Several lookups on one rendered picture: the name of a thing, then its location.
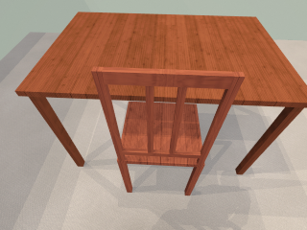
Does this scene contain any table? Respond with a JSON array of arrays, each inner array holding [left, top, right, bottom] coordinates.
[[15, 11, 307, 175]]

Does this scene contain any chair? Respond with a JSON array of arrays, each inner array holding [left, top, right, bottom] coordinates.
[[91, 66, 245, 196]]

